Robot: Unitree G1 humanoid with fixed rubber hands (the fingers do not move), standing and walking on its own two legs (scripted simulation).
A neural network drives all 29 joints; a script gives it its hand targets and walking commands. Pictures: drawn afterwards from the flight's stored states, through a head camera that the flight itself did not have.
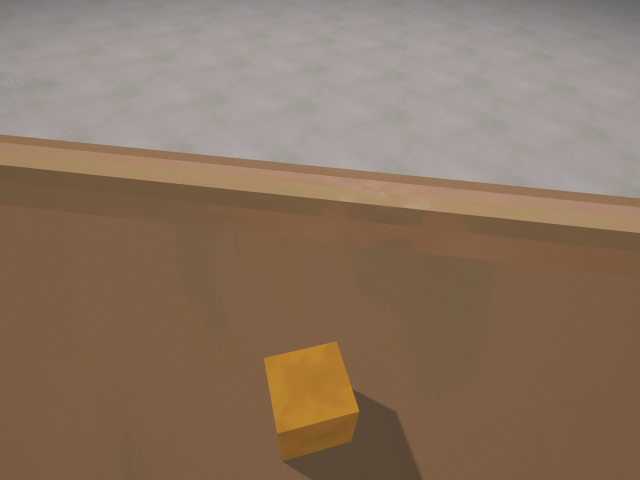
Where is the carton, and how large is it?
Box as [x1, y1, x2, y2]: [264, 341, 358, 460]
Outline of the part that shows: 336,341 264,358 282,460 347,442 351,439 358,414 358,409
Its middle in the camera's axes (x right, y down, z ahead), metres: -0.02 +0.47 +1.10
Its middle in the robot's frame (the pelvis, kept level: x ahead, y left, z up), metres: +0.48 +0.02 -0.65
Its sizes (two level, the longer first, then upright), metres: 0.210 0.200 0.250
